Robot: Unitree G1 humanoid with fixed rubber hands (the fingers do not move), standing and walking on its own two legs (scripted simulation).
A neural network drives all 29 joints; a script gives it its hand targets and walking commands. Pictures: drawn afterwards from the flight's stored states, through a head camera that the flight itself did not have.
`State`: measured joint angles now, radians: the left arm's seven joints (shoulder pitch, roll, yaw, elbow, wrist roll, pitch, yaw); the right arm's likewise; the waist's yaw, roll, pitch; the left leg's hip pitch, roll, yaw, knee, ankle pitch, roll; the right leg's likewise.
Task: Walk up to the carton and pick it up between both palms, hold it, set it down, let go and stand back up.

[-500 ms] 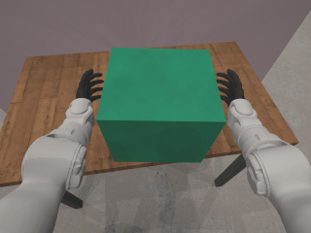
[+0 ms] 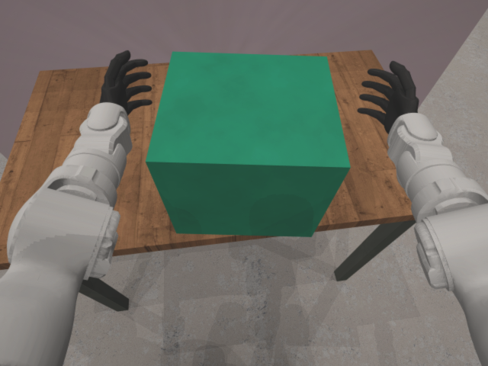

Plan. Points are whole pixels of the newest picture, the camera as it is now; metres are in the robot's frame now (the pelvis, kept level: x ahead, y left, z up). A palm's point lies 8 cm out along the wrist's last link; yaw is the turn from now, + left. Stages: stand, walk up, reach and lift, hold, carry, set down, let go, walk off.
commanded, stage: set down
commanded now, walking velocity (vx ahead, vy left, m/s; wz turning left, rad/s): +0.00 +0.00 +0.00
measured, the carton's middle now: (246, 150) +0.49 +0.03 +0.04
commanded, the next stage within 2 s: none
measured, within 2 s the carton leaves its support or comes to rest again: neither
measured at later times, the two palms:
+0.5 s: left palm (90, 92) +0.48 +0.25 +0.17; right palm (427, 89) +0.50 -0.21 +0.18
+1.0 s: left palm (94, 152) +0.41 +0.25 +0.11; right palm (405, 164) +0.42 -0.20 +0.11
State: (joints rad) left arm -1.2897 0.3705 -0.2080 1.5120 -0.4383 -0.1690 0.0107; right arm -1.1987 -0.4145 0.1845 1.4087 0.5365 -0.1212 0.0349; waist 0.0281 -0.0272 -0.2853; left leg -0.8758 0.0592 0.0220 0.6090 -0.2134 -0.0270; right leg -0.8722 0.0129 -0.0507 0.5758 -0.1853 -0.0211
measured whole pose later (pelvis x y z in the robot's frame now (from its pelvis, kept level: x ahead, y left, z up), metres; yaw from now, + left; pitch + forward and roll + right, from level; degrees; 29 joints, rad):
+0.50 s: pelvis +0.01 +0.01 +0.02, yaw +0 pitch +19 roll -1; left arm -1.18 0.41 -0.15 1.32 -0.38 0.01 0.00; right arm -1.16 -0.49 0.22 1.32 0.59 -0.01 0.04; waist 0.04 -0.02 -0.21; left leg -0.63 0.06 0.03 0.48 -0.19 -0.02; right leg -0.61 0.02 -0.05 0.41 -0.14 -0.01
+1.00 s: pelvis +0.01 +0.00 +0.03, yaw +0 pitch +10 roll -1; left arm -0.72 0.35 0.05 0.93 -0.25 0.04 -0.03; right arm -0.69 -0.36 0.13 0.93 0.45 -0.04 -0.04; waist 0.04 0.00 -0.09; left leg -0.40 0.06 0.04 0.42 -0.19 -0.02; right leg -0.39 0.02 -0.04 0.36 -0.14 -0.02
